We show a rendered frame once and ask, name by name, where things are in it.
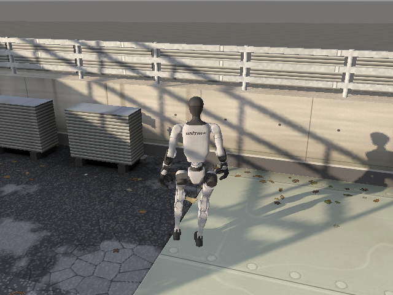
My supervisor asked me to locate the right robot hand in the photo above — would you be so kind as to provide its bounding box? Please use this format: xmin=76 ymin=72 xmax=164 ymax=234
xmin=215 ymin=167 xmax=229 ymax=180

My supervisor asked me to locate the left robot upper arm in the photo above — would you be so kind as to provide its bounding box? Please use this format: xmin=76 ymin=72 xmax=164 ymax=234
xmin=167 ymin=124 xmax=184 ymax=158

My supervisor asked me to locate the left robot hand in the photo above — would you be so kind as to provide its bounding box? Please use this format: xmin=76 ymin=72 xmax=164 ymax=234
xmin=159 ymin=173 xmax=173 ymax=188

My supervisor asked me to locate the right robot upper arm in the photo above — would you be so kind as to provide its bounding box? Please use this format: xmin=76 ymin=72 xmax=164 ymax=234
xmin=209 ymin=123 xmax=225 ymax=157

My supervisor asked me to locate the left robot thigh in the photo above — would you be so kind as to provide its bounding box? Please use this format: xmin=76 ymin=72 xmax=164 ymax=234
xmin=176 ymin=170 xmax=189 ymax=202

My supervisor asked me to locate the left robot foot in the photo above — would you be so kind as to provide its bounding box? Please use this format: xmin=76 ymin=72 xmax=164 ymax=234
xmin=172 ymin=229 xmax=181 ymax=240

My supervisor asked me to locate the robot right forearm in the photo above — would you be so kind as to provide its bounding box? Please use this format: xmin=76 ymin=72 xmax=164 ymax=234
xmin=218 ymin=149 xmax=228 ymax=170

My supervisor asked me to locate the robot left forearm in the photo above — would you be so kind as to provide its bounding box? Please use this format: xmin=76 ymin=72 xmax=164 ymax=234
xmin=161 ymin=149 xmax=173 ymax=175

